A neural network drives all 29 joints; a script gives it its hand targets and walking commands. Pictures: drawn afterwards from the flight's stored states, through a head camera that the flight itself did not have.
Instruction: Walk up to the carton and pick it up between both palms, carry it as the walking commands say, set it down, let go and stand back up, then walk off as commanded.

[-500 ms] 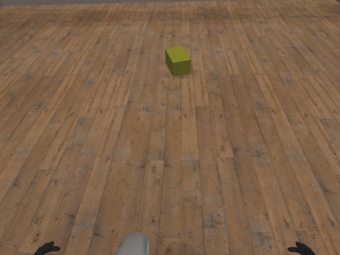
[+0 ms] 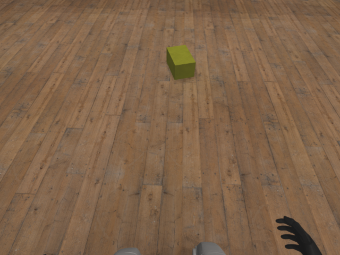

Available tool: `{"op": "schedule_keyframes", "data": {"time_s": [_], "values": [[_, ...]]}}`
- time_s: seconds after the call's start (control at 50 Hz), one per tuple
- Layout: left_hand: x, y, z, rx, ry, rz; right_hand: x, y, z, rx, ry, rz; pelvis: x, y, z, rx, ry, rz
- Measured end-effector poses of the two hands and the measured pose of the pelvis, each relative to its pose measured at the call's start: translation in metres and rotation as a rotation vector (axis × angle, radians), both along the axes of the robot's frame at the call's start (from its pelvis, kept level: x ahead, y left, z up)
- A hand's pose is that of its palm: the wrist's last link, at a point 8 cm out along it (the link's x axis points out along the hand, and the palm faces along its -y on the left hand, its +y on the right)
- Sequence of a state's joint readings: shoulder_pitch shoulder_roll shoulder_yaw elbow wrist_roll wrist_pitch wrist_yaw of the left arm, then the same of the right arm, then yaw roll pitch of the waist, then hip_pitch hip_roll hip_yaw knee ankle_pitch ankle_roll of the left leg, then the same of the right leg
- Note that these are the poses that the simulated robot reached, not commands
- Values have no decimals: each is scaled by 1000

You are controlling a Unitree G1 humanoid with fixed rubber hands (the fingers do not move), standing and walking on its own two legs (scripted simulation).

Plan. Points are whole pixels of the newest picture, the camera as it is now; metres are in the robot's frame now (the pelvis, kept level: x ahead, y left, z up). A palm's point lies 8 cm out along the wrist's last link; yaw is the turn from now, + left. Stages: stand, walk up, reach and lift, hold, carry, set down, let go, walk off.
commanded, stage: walk up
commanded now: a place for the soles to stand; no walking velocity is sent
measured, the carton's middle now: (180, 62) +1.75 -0.01 -0.68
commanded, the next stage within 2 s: none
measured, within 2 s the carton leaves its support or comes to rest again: neither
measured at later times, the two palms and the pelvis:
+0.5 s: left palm (81, 158) +0.34 +0.27 -0.04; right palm (292, 139) +0.45 -0.35 -0.05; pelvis +0.30 -0.06 +0.02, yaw +1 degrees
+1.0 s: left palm (123, 67) +0.77 +0.24 -0.04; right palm (287, 112) +0.60 -0.40 -0.08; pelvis +0.60 -0.06 +0.00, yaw -2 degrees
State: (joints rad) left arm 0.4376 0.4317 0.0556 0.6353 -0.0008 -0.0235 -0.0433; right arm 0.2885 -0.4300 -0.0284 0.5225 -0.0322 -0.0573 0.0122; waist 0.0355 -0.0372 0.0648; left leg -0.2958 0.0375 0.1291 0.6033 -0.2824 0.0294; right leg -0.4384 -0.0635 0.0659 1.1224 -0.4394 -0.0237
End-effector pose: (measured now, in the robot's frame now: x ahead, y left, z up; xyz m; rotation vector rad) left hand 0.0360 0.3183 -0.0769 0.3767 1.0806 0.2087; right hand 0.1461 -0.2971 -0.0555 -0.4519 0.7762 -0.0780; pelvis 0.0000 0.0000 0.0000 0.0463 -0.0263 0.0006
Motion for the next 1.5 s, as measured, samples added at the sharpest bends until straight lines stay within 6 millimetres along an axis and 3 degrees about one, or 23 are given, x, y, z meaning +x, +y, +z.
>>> {"op": "schedule_keyframes", "data": {"time_s": [0.14,0.2,0.24,0.32,0.42,0.52,0.6,0.68,0.74,0.86,0.94,1.0,1.04,1.12,1.28,1.4,1.46,1.5], "values": [[185,-42,27,-26,-171,-201,-20,-49,-12,-10,204,-161,87,-22,8,-10,-15,-27],[255,-60,32,8,-251,-254,-7,-75,-26,-21,275,-200,132,-41,-4,-18,-15,-22],[288,-65,30,53,-310,-253,14,-91,-39,-27,305,-208,157,-54,-18,-18,-14,-8],[307,-71,33,73,-270,-199,97,-92,-38,13,239,-191,196,-60,-9,-49,-27,17],[302,-63,41,77,-167,-109,214,-70,-11,65,120,-54,251,-62,12,-43,-20,22],[302,-44,39,69,-36,-26,323,-47,13,78,28,49,309,-55,20,-36,-8,13],[317,-25,27,62,54,32,406,-29,20,51,-24,91,364,-41,15,-36,-4,16],[357,-6,1,58,110,61,470,-21,12,-15,-90,82,419,-23,-8,-40,-2,1],[416,-10,-6,28,85,41,478,-23,10,-15,-66,15,449,-22,-5,-21,-14,-24],[566,-40,10,-18,-52,-126,452,-50,3,-18,107,-116,513,-30,10,-16,-20,-48],[665,-65,27,-16,-161,-218,442,-77,-9,-5,220,-208,560,-45,9,-19,-24,-46],[730,-81,33,26,-261,-264,450,-98,-26,-7,287,-241,599,-64,-5,-16,-23,-30],[758,-86,34,62,-315,-251,467,-109,-39,-7,321,-251,619,-73,-14,-27,-28,-21],[772,-89,42,84,-285,-197,537,-106,-38,36,279,-226,655,-78,-3,-45,-33,9],[755,-66,47,87,-101,-55,699,-78,-3,82,138,-36,733,-76,22,-25,-15,11],[757,-41,27,62,47,49,822,-54,12,39,42,45,800,-57,16,-38,-9,20],[774,-26,7,53,102,73,875,-44,11,-20,-27,70,837,-41,-1,-51,-6,9],[796,-23,-4,38,123,82,894,-41,10,-26,-45,34,854,-38,-4,-35,-14,5]]}}
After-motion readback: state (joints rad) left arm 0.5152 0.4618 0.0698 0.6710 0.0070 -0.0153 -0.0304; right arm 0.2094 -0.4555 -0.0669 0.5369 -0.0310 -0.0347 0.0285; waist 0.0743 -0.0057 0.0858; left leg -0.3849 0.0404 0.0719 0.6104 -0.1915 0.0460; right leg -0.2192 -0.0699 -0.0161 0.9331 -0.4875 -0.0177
